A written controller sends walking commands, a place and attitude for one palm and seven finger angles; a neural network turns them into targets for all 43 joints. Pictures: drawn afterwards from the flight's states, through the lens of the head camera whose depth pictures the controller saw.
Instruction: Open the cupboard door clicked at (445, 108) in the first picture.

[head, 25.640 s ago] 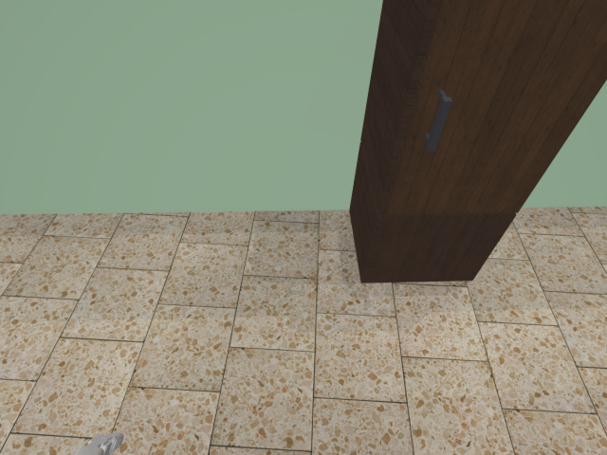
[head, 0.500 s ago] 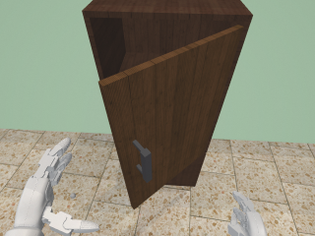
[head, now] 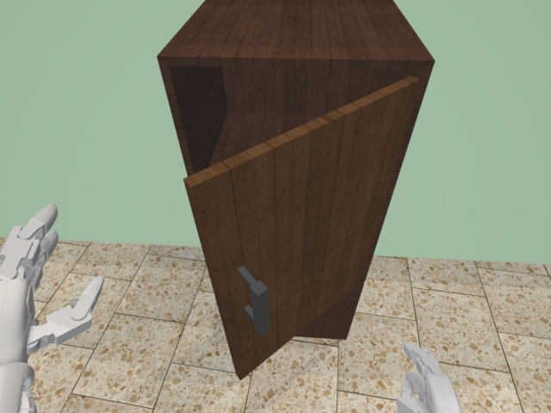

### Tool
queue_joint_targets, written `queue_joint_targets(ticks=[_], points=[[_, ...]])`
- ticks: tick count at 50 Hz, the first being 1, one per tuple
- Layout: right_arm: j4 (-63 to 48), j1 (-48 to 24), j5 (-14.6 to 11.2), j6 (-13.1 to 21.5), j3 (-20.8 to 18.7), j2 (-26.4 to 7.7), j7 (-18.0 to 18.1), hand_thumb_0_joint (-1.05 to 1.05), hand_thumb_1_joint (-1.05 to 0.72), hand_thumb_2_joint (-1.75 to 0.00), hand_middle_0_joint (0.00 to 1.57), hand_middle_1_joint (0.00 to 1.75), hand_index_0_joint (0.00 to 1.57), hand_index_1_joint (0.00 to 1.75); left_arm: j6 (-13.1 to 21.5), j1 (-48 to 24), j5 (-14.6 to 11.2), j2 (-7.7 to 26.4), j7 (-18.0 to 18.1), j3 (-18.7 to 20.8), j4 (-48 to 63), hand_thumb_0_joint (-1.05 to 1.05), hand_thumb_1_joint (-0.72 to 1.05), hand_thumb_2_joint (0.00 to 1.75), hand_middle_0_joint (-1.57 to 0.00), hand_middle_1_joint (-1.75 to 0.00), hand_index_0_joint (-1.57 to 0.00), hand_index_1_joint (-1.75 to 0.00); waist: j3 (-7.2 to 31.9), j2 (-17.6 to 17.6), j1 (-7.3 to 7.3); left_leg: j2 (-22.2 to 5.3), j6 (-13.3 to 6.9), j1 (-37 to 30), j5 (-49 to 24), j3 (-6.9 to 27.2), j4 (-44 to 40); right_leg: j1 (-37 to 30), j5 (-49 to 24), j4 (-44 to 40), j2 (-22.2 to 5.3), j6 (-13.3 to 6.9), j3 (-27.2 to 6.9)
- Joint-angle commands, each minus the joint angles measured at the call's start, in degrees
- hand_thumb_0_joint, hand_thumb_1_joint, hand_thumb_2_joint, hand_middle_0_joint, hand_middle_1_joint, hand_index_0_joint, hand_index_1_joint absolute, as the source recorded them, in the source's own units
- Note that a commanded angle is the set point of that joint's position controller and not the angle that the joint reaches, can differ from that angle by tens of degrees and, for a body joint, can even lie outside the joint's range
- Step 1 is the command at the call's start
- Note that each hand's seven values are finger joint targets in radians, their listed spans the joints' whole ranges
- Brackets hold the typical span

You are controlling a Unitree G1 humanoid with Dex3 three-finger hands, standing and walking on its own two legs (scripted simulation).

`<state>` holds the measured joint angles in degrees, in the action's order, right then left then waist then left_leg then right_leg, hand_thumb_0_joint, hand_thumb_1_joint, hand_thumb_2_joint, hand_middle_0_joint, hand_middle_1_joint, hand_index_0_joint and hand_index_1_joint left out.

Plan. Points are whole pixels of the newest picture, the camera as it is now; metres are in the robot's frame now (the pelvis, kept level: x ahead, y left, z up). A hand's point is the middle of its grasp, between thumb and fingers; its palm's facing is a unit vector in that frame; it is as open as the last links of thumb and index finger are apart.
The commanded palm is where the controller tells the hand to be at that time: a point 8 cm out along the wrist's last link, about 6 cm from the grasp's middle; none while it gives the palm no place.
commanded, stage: draw the hand back to the body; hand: left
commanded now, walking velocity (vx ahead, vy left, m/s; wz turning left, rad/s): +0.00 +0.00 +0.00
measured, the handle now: (253, 301) +0.29 +0.08 +0.00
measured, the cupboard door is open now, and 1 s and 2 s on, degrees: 43 43 43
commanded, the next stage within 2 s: step back with the hand held close in 0.46 s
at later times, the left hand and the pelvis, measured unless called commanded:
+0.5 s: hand (80, 297) +0.18 +0.24 +0.16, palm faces +0.46 -0.79 -0.40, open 7.5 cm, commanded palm +0.14 +0.27 +0.18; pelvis +0.00 -0.02 +0.01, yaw +0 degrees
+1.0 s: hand (56, 317) +0.16 +0.26 +0.16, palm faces +0.33 -0.78 -0.52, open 7.4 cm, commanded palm +0.10 +0.30 +0.18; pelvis -0.05 +0.00 +0.00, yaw -2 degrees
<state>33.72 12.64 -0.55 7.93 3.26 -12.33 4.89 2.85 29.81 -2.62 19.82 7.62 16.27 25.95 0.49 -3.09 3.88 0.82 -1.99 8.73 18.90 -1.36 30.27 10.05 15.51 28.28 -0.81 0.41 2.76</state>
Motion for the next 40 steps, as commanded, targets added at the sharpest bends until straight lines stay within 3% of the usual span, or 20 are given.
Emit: queue_joint_targets(ticks=[1,4,7,9,13,17,27,28,29,30,31,32,33,36,38,40], points=[[-8.49,-7.48,0.27,3.01,-3.05,-6.23,0.17,0.00,-0.90,-0.90,0.20,0.30,0.20,0.30,4.67,-6.65,-0.37,10.30,0.75,9.41,12.98,0.00,0.80,0.86,-0.20,-0.30,-0.20,-0.30,3.41,-3.41,0.27,-2.44,2.28,1.02,-18.66,2.36,-7.87,-5.47,-11.67,-4.61,0.35,-2.10,-0.34],[-7.71,-7.97,0.40,2.97,-3.19,-6.31,0.27,0.00,-0.90,-0.90,0.20,0.30,0.20,0.30,4.97,-8.83,-0.64,11.38,0.89,11.19,12.00,0.00,0.90,0.90,-0.20,-0.30,-0.20,-0.30,2.36,-3.12,0.21,-2.30,2.08,0.27,-17.82,2.18,-8.69,-5.81,-11.71,-5.78,0.32,-2.05,-0.36],[-7.34,-8.04,0.37,2.50,-3.55,-6.46,-0.17,0.00,-0.90,-0.90,0.20,0.30,0.20,0.30,4.69,-6.58,-0.90,8.05,0.14,8.53,8.48,0.00,0.90,0.90,-0.20,-0.30,-0.20,-0.30,0.94,1.06,-0.03,-2.44,1.63,-0.13,-17.57,1.90,-9.19,-5.30,-11.72,-6.64,0.51,-1.65,-0.17],[-7.13,-8.25,0.36,2.08,-3.91,-6.60,-0.34,0.00,-0.90,-0.90,0.20,0.30,0.20,0.30,4.63,-5.39,-1.03,7.41,-0.19,7.83,7.33,0.00,0.90,0.90,-0.20,-0.30,-0.20,-0.30,1.13,1.05,-0.01,-2.35,1.30,-0.61,-18.03,1.33,-9.27,-6.00,-12.79,-7.12,0.28,-1.56,-0.52],[-6.95,-8.89,0.62,1.77,-4.14,-6.73,-0.17,0.00,-0.90,-0.90,0.20,0.30,0.20,0.30,5.10,-7.16,-0.70,9.85,-0.11,9.43,9.26,0.00,0.90,0.90,-0.20,-0.30,-0.20,-0.30,3.36,1.10,0.36,-1.95,0.87,-1.71,-18.88,0.95,-9.03,-7.57,-14.51,-7.60,0.22,-1.59,-0.89],[-6.82,-9.30,0.72,2.28,-3.97,-6.15,-0.04,0.00,-0.90,-0.90,0.20,0.30,0.20,0.30,5.64,-7.78,-0.51,11.00,0.16,10.37,11.82,0.00,0.90,0.90,-0.20,-0.30,-0.20,-0.30,4.81,-1.30,0.56,-1.50,0.87,-2.75,-18.57,0.68,-9.09,-8.10,-14.68,-8.09,0.15,-1.54,-1.35],[-5.79,-9.64,0.58,2.36,-4.21,-5.89,-0.05,0.00,-0.90,-0.90,0.20,0.30,0.20,0.30,5.68,-7.46,-0.75,9.26,-0.23,9.10,7.53,0.00,0.90,0.90,-0.20,-0.30,-0.20,-0.30,0.45,0.30,0.18,-1.53,0.52,-2.80,-15.30,0.06,-9.78,-5.93,-11.64,-10.44,0.29,-1.14,-1.78],[-5.79,-9.75,0.59,2.35,-4.38,-6.13,0.03,0.00,-0.90,-0.90,0.20,0.30,0.20,0.30,5.73,-7.35,-0.76,9.55,-0.26,9.12,7.42,0.00,0.90,0.90,-0.20,-0.30,-0.20,-0.30,0.66,1.16,0.30,-1.58,0.41,-2.91,-15.76,0.13,-9.70,-6.41,-12.09,-10.52,0.26,-1.26,-1.84],[-5.62,-10.02,0.50,2.34,-4.28,-6.30,0.05,0.00,-0.90,-0.90,0.20,0.30,0.20,0.30,5.97,-12.10,-0.73,10.80,-0.10,9.74,9.13,0.00,0.90,0.90,-0.20,-0.30,-0.20,-0.30,1.30,-0.02,-0.13,-1.48,0.38,-3.40,-15.42,0.21,-9.84,-6.21,-11.79,-10.62,0.20,-1.21,-2.20],[-7.70,-8.52,-0.02,1.07,-4.37,-7.63,0.04,0.00,-0.90,-0.90,0.20,0.30,0.20,0.30,8.21,-16.05,-0.26,17.92,0.35,17.29,10.46,0.00,0.90,0.90,-0.20,-0.30,-0.20,-0.30,-2.54,2.76,-2.55,-2.42,-0.26,0.80,-11.53,1.67,-7.65,-0.56,-14.24,-13.53,-2.53,-1.20,-7.74],[-6.64,-8.44,0.32,0.02,-4.64,-6.85,0.00,0.00,-0.90,-0.90,0.20,0.30,0.20,0.30,8.22,-9.57,-0.27,13.30,-0.29,14.15,5.22,0.00,0.90,0.90,-0.20,-0.30,-0.20,-0.30,-1.06,6.29,-2.90,-2.11,-0.23,0.08,-11.12,1.98,-6.01,-0.38,-14.69,-13.85,-3.90,-1.36,-7.57],[-7.10,-8.97,0.37,-0.73,-4.84,-6.96,-0.24,0.00,-0.90,-0.90,0.20,0.30,0.20,0.30,7.86,-7.00,-0.07,12.25,-0.58,12.74,4.63,0.00,0.90,0.90,-0.20,-0.30,-0.20,-0.30,-0.70,7.54,-2.84,-1.90,-0.23,-0.65,-11.49,1.54,-5.16,0.52,-15.75,-14.19,-4.44,-1.36,-8.09],[-7.44,-9.14,0.45,-1.28,-4.96,-7.28,-0.24,0.00,-0.90,-0.90,0.20,0.30,0.20,0.30,8.28,-7.09,0.16,12.16,-0.66,12.42,6.12,0.00,0.90,0.90,-0.20,-0.30,-0.20,-0.30,-0.03,4.62,-2.92,-1.90,-0.07,-0.17,-13.10,1.43,-5.21,-0.16,-18.62,-13.11,-4.83,-1.64,-7.22],[-8.40,-8.65,0.57,-2.32,-5.27,-7.70,-0.29,0.00,-0.90,-0.90,0.20,0.30,0.20,0.30,8.76,-2.82,0.21,11.18,-0.45,11.35,8.87,0.00,0.90,0.90,-0.20,-0.30,-0.20,-0.30,5.37,0.07,-3.09,-2.99,0.38,-0.41,-18.32,1.43,-6.29,-2.70,-22.30,-9.38,-4.35,-1.32,-5.76],[-9.00,-8.98,0.53,-2.95,-5.62,-7.83,-0.08,0.00,-0.90,-0.90,0.20,0.30,0.20,0.30,8.88,-0.87,0.19,12.15,-0.05,12.35,11.06,0.00,0.90,0.90,-0.20,-0.30,-0.20,-0.30,7.72,-1.05,-2.95,-3.63,0.43,0.19,-22.43,1.66,-6.45,-4.43,-25.27,-7.23,-3.96,-1.04,-4.68],[-9.97,-8.68,0.34,-3.68,-5.94,-7.50,-0.05,0.00,-0.90,-0.90,0.20,0.30,0.20,0.30,8.83,0.99,0.09,13.47,0.35,13.96,12.83,0.00,0.90,0.90,-0.20,-0.30,-0.20,-0.30,10.49,1.65,-2.94,-4.14,0.61,0.72,-24.76,1.69,-5.79,-5.59,-28.22,-5.26,-3.67,-0.84,-4.79]])
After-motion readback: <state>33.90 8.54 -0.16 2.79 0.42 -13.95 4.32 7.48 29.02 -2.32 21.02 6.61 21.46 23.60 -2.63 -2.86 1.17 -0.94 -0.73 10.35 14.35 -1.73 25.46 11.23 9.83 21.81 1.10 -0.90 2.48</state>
